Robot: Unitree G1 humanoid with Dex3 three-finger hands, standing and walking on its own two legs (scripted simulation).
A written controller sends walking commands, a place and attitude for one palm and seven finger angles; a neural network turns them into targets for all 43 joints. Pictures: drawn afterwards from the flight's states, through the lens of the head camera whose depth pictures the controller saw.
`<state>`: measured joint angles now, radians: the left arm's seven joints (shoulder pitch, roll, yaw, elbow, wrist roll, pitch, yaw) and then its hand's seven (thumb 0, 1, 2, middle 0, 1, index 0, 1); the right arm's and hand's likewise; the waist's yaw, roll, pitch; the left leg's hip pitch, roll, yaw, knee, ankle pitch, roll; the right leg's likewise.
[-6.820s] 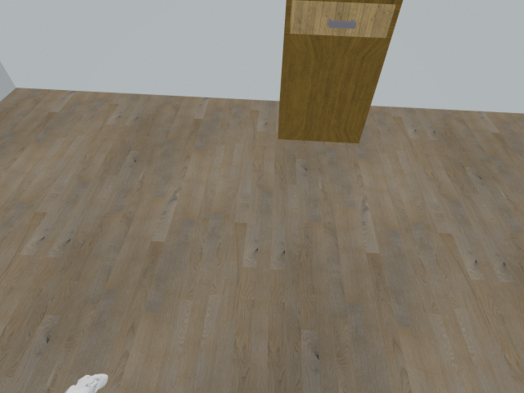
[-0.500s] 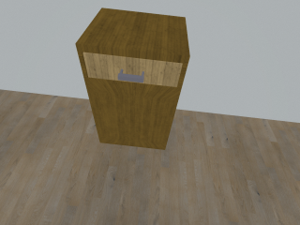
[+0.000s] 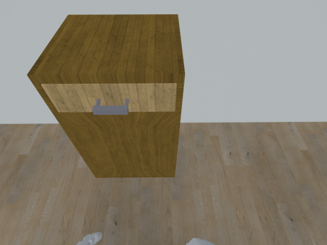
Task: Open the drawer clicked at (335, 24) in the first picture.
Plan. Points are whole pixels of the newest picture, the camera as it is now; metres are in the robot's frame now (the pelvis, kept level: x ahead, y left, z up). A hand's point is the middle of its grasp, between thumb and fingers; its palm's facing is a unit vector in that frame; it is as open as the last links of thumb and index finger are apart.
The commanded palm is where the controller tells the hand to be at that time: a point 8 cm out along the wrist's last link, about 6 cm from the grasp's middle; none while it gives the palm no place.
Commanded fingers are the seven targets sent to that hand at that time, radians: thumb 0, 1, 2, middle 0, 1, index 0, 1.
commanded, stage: come to a stop and stand still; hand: left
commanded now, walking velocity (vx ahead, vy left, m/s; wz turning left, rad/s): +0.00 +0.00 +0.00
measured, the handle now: (111, 105) +0.56 +0.20 -0.04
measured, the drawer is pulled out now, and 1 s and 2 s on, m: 0.00 0.00 0.00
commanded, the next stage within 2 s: look again from close up in 1.06 s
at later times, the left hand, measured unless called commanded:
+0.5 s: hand out of the picture +0.08 +0.21 -0.16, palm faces +0.07 -0.97 -0.21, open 7.3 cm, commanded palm none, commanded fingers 0.00 0.90 0.90 -0.20 -0.30 -0.20 -0.30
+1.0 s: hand out of the picture +0.05 +0.17 -0.16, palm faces -0.02 -0.97 -0.23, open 7.3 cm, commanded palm none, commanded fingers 0.00 0.90 0.90 -0.20 -0.30 -0.20 -0.30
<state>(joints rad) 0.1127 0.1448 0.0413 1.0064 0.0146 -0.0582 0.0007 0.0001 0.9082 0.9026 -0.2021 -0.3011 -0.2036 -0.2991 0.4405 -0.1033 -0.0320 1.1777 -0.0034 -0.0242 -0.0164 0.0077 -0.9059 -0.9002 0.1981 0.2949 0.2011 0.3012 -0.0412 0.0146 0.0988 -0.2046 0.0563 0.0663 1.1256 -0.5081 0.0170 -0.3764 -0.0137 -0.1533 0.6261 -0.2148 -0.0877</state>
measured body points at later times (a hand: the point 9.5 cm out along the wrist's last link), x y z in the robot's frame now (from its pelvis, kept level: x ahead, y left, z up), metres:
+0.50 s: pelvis +0.05 +0.02 +0.02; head +0.08 +0.04 +0.46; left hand +0.07 +0.26 -0.14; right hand +0.14 -0.20 -0.13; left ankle +0.08 +0.13 -0.72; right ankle +0.02 -0.09 -0.68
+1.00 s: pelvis +0.01 -0.01 +0.01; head +0.00 -0.02 +0.46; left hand +0.05 +0.22 -0.14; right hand +0.00 -0.24 -0.15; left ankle +0.08 +0.13 -0.72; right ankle -0.01 -0.12 -0.72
